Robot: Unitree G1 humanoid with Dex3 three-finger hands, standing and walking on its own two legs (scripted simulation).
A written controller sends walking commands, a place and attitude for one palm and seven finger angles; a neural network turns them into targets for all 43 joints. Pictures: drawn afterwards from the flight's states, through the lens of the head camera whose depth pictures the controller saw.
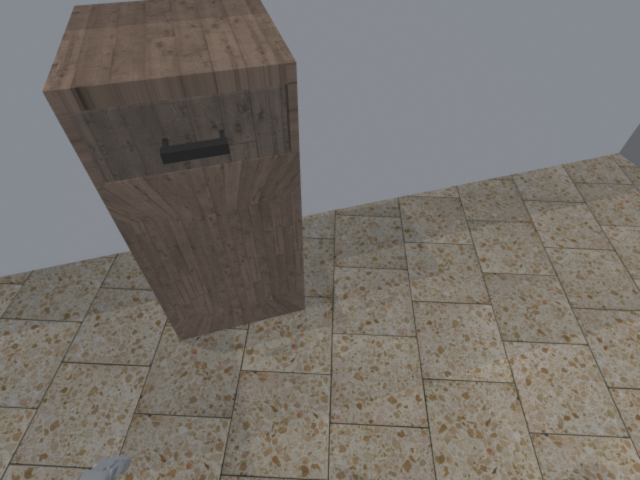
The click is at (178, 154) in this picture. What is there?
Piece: drawer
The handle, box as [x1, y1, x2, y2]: [160, 130, 229, 163]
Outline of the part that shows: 223,130 219,130 220,137 217,139 170,146 167,144 166,138 163,138 162,146 160,147 160,155 163,163 229,153 227,140 224,136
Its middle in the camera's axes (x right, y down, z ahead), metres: -0.26 -0.19 +0.78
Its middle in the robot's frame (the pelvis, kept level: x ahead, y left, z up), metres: +0.71 +0.29 +0.02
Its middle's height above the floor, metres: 0.79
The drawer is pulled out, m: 0.00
